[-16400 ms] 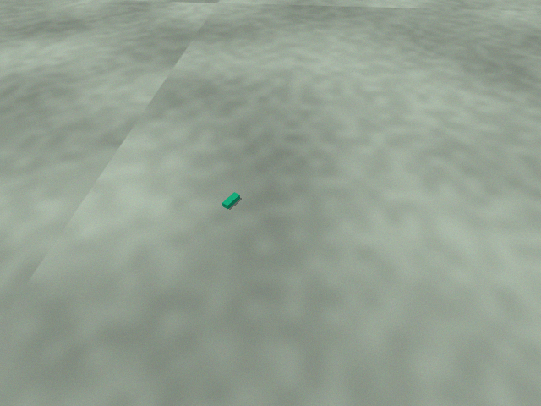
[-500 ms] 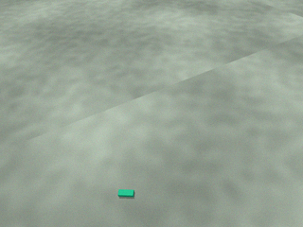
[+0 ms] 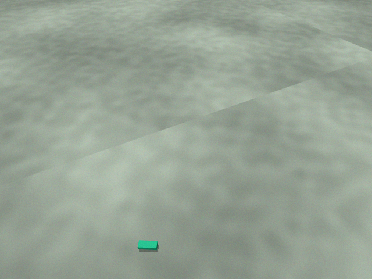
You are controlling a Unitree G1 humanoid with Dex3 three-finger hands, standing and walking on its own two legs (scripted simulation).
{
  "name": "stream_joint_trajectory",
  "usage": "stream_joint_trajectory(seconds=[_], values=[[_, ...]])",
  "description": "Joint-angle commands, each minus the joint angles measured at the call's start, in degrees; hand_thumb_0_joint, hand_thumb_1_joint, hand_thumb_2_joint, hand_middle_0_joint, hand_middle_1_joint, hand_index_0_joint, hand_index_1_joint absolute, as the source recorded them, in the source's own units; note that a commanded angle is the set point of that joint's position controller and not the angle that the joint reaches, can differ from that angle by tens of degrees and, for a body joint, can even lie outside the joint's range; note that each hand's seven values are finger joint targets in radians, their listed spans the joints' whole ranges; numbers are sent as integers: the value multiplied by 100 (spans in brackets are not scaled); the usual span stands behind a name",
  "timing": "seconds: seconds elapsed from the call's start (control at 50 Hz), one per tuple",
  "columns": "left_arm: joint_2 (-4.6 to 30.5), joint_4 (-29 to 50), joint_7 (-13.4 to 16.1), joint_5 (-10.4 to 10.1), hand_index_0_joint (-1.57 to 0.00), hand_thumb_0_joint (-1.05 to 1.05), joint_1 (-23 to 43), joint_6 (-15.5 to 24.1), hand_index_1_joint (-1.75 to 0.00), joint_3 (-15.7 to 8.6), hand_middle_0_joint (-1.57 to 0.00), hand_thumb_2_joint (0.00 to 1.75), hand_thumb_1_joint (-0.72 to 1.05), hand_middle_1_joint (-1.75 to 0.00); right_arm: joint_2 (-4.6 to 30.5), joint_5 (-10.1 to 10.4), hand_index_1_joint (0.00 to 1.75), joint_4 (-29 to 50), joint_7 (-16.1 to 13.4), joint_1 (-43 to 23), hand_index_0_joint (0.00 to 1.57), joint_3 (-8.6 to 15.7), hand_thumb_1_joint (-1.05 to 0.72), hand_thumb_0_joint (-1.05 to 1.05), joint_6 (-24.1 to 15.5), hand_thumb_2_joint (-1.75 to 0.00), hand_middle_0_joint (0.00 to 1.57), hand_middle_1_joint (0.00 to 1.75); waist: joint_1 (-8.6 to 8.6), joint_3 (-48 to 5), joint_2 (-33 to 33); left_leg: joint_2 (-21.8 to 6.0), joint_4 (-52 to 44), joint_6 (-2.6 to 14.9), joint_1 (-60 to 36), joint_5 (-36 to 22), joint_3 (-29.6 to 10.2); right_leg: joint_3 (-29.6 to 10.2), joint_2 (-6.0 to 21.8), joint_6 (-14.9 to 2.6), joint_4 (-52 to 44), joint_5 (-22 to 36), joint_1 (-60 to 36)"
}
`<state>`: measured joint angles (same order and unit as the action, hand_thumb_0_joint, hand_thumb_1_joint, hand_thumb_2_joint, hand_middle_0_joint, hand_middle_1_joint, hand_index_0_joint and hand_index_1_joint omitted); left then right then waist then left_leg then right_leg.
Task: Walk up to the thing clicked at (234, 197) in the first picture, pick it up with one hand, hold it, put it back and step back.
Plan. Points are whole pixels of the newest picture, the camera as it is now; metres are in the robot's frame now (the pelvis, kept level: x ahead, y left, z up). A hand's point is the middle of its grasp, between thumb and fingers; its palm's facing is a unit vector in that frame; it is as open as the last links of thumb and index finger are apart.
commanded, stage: walk up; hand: left
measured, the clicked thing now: (147, 245) +0.50 +0.23 -0.76
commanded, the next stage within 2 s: none
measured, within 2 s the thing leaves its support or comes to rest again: neither
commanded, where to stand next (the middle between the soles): +0.11 +0.00 m, yaw -1 degrees
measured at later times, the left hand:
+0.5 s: hand out of the picture +0.09 +0.26 -0.15, palm faces +0.02 -0.93 -0.36, open 7.4 cm
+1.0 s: hand out of the picture +0.09 +0.26 -0.15, palm faces +0.02 -0.94 -0.35, open 7.4 cm
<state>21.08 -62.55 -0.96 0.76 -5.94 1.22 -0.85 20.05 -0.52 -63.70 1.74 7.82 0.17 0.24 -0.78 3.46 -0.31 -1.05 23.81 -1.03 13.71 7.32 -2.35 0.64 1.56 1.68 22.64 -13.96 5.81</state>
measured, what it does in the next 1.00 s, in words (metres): stands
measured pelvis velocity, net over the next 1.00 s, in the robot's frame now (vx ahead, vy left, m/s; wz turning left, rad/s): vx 0.02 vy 0.00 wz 0.04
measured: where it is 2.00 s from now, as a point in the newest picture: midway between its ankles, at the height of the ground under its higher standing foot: outside the picture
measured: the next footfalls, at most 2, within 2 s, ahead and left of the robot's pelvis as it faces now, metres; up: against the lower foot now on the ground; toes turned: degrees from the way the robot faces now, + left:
right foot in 1.72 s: +0.11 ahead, -0.13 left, +0.00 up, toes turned +1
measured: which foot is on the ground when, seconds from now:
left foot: down 0.00-1.00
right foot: down 0.00-1.00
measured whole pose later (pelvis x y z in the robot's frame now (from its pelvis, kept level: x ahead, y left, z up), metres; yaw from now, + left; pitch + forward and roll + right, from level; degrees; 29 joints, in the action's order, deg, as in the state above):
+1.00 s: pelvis +0.02 +0.00 +0.00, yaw +2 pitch -3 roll -1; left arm 20.5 -63.5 -0.7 1.4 -6.5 1.1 -1.8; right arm 19.9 -0.8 -63.5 1.8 6.7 1.0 1.1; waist -0.3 3.6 0.5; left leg -0.2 24.8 -0.2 12.6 12.0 -4.0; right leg 2.7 2.1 1.0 19.9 -15.3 2.2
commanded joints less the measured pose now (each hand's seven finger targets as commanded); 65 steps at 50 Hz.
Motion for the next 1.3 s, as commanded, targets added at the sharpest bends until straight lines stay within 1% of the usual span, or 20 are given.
stream_joint_trajectory(seconds=[0.0,0.2,0.3,0.56,0.72,0.92,0.94,0.96,0.98,1.0,1.02,1.06,1.12,1.16,1.18,1.2,1.22,1.24,1.26,1.28], values=[[1200,246,106,-17,-20,0,168,123,-30,-245,-20,90,90,-30,1260,-9,30,373,-97,-504,20,280,-90,0,-173,-90,20,30,95,-445,423,-531,-699,220,-98,791,-704,-388,441,-354,-583,-123,111],[1207,118,144,-23,-20,0,220,125,-30,-240,-20,90,90,-30,1218,26,30,286,-139,-482,20,295,-90,0,-161,-90,20,30,48,-694,160,-523,-334,238,-605,-827,-495,-298,556,-290,-597,743,18],[1171,53,166,-44,-20,0,213,116,-30,-236,-20,90,90,-30,1155,32,30,280,-135,-559,20,290,-90,0,-118,-90,20,30,70,-551,29,-515,-301,242,-662,-1092,-498,-233,539,-238,-664,825,101],[1211,90,187,2,-20,0,313,101,-30,-272,-20,90,90,-30,1147,10,30,235,-143,-644,20,306,-90,0,-77,-90,20,30,58,-577,41,-466,-364,219,-683,-1060,-452,-190,584,-239,-708,812,-61],[1183,129,174,19,-20,0,300,67,-30,-289,-20,90,90,-30,1169,-6,30,271,-145,-671,20,289,-90,0,-90,-90,20,30,92,-515,199,-480,-550,230,-486,-632,-549,-136,527,-234,-695,490,-149],[1149,146,163,1,-20,0,224,66,-30,-306,-20,90,90,-30,1117,6,30,289,-144,-558,20,247,-90,0,-90,-90,20,30,97,-511,156,-438,-478,219,-425,-759,-560,-128,506,-223,-748,510,-235],[1531,267,133,74,-20,0,-347,119,-30,-444,-20,90,90,-30,1545,-86,30,531,-33,-311,20,479,-90,0,-54,-90,20,30,197,-800,159,-58,26,416,-144,1612,-236,-315,510,-539,-729,-1473,-630],[1700,199,136,132,-20,0,-617,145,-30,-523,-20,90,90,-30,1423,-141,30,622,21,-465,20,501,-90,0,-19,-90,20,30,359,-389,-201,86,616,317,841,2214,-41,-935,951,-792,-1029,-2447,-851],[1890,256,159,179,-20,0,-684,172,-30,-640,-20,90,90,-30,1407,-183,30,762,76,-629,20,517,-90,0,18,-90,20,30,464,-4,-625,88,1503,204,1570,1930,112,-1575,1578,-1089,-1526,-2937,-872],[1943,365,174,197,-20,0,-650,209,-30,-702,-20,90,90,-30,1419,-229,30,865,109,-661,20,547,-90,0,37,-90,20,30,463,361,-559,-173,1956,161,2070,1716,-98,-1934,1983,-1312,-1694,-2995,-739],[1896,505,188,184,-20,0,-579,253,-30,-712,-20,90,90,-30,1399,-224,30,914,148,-609,20,564,-90,0,21,-90,20,30,436,576,-458,-290,2035,154,2209,1550,-214,-1916,2073,-1426,-1727,-2699,-630],[1795,657,172,184,-20,0,-480,295,-30,-693,-20,90,90,-30,1327,-202,30,1008,208,-483,20,570,-90,0,-50,-90,20,30,317,675,-616,-501,1800,122,2180,1476,-170,-1482,1932,-1478,-1531,-1484,-714],[1700,948,90,168,-20,0,-173,296,-30,-619,-20,90,90,-30,1180,-164,30,1032,231,-107,20,582,-90,0,-136,-90,20,30,82,557,-1038,-427,1173,114,947,1502,99,-604,1507,-1205,-921,232,-52],[1412,969,74,76,-20,0,96,156,-30,-497,-20,90,90,-30,1043,-117,30,731,140,460,20,593,-90,0,-204,-90,20,30,-257,270,-810,-3,208,79,-534,39,531,282,829,-775,380,1173,778],[1118,1013,74,19,-20,0,-67,73,-30,-420,-20,90,90,-30,1297,-87,30,549,39,985,20,670,-90,0,-240,-90,20,30,-444,-64,30,-69,-165,108,-1310,-801,400,634,421,-525,1552,924,1080],[733,1065,78,-77,-20,0,-419,-44,-30,-318,-20,90,90,-30,1797,-128,30,542,-85,1222,20,771,-90,0,-275,-90,20,30,-439,-325,1358,-1137,-441,371,-1564,-1733,-1084,388,-252,-239,2642,-914,1624],[900,969,150,-126,-20,0,-774,-199,-30,-376,-20,90,90,-30,2083,-114,30,754,-201,1008,20,769,-90,0,-319,-90,20,30,-250,-670,1027,-1900,-876,941,-1107,-830,-2638,-619,-418,-290,2939,-1961,1415],[1207,801,178,-136,-20,0,-963,-319,-30,-409,-20,90,90,-30,2159,-64,30,901,-242,477,20,780,-90,0,-325,-90,20,30,-31,-403,745,-2086,-959,1263,-232,284,-2665,-850,-27,-386,3215,-1983,1031],[1288,748,155,-175,-20,0,-927,-326,-30,-384,-20,90,90,-30,1956,-66,30,978,-251,86,20,712,-90,0,-318,-90,20,30,88,-191,696,-1896,-909,1289,-51,211,-2378,-842,16,-424,3492,-1890,1086],[1234,667,152,-191,-20,0,-1063,-322,-30,-366,-20,90,90,-30,1729,-78,30,1096,-257,-176,20,634,-90,0,-316,-90,20,30,207,-309,802,-1600,-786,1089,-181,294,-1687,-964,72,-463,3485,-1744,1132]])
